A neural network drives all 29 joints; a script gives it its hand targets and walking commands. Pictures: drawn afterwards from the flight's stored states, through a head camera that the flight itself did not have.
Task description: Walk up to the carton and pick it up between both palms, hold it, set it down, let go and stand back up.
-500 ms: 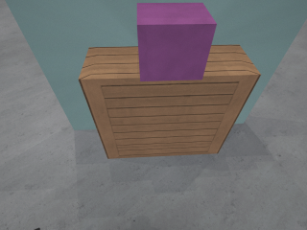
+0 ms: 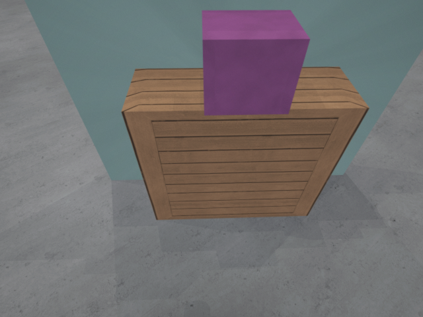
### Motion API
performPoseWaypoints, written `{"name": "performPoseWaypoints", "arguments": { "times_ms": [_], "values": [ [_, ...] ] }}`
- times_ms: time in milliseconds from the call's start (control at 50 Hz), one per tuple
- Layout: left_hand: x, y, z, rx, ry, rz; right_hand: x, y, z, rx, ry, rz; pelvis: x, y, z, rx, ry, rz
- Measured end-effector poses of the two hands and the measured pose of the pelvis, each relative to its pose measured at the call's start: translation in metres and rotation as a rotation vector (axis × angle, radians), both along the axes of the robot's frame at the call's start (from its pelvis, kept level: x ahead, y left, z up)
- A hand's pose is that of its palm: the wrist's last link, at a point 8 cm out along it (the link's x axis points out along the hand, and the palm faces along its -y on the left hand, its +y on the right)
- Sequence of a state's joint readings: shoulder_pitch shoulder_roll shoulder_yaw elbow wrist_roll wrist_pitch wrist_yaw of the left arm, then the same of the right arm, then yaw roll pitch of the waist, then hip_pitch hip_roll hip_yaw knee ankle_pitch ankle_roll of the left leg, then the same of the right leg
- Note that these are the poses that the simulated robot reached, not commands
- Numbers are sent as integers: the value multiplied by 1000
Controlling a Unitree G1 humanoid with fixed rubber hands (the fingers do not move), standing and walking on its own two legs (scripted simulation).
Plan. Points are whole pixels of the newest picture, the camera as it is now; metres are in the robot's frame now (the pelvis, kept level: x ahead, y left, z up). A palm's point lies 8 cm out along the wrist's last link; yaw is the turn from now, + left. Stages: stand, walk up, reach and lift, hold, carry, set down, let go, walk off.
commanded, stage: walk up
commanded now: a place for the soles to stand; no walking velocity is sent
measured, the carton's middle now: (246, 63) +0.82 -0.09 +0.08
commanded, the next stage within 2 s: none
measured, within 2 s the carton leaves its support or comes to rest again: neither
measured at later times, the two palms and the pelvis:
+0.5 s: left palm out of the picture +0.12 +0.32 -0.07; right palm out of the picture +0.09 -0.35 -0.07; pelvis +0.01 -0.02 +0.00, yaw +0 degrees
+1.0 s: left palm (70, 281) +0.22 +0.29 -0.05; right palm (396, 261) +0.27 -0.38 -0.07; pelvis +0.16 -0.05 +0.01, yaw +0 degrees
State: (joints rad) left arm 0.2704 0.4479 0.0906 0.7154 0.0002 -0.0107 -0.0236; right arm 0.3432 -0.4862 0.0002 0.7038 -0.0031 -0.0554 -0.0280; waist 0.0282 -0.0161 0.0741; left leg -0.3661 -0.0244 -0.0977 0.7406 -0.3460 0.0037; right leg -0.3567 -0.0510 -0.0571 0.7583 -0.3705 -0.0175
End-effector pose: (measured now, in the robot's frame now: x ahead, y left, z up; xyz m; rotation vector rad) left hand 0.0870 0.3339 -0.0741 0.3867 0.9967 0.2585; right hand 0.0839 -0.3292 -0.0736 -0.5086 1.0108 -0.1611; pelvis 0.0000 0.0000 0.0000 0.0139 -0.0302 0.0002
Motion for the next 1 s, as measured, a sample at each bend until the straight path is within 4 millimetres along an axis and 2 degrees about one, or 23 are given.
{"name": "performPoseWaypoints", "arguments": {
  "times_ms": [260,360,460,560,640,720,780,900,960,1000],
  "values": [
    [-10,15,-2,-6,-5,14,7,17,3,8,-21,23,-6,13,0,-13,0,10],
    [-7,14,-1,-15,-4,7,9,18,5,17,-22,30,-4,13,1,-17,1,10],
    [15,-4,5,-10,3,-43,7,-6,9,15,-29,11,5,-4,4,-13,14,0],
    [49,-40,10,2,-30,-92,7,-43,-1,28,-4,-30,23,-37,0,4,23,-17],
    [56,-53,30,25,-50,-70,33,-57,4,47,0,-9,41,-54,12,28,14,-14],
    [64,-56,51,48,-41,-39,66,-59,11,83,-5,29,64,-62,27,33,9,-4],
    [74,-57,57,56,-26,-24,88,-59,13,100,3,45,83,-65,32,34,12,-3],
    [105,-54,51,47,1,-5,135,-55,13,101,21,69,123,-63,31,22,32,2],
    [123,-49,39,31,9,6,166,-49,12,86,3,89,146,-57,24,14,36,8],
    [137,-43,24,23,11,5,182,-47,6,60,-22,91,161,-51,12,3,12,6]
  ]
}}
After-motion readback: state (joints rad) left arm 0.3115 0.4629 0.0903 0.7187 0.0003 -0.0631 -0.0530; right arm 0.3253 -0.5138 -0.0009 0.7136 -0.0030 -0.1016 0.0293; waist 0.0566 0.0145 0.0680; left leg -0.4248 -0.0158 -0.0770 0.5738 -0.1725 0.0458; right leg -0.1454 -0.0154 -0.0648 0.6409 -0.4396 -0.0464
